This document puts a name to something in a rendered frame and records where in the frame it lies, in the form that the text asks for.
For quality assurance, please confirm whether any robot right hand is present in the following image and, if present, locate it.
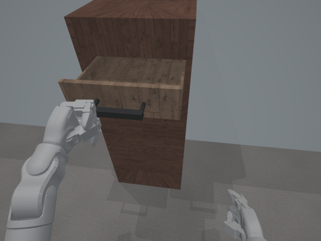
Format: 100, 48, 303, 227
224, 189, 264, 241

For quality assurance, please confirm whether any cabinet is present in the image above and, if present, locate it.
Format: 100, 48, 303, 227
64, 0, 197, 190

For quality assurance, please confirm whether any handle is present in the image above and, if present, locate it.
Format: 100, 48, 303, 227
94, 99, 146, 121

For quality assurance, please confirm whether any left robot forearm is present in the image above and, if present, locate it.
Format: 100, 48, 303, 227
5, 143, 69, 241

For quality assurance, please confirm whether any drawer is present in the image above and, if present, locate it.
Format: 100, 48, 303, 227
58, 56, 186, 120

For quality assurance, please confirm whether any robot left hand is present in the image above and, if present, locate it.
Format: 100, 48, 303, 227
43, 99, 102, 153

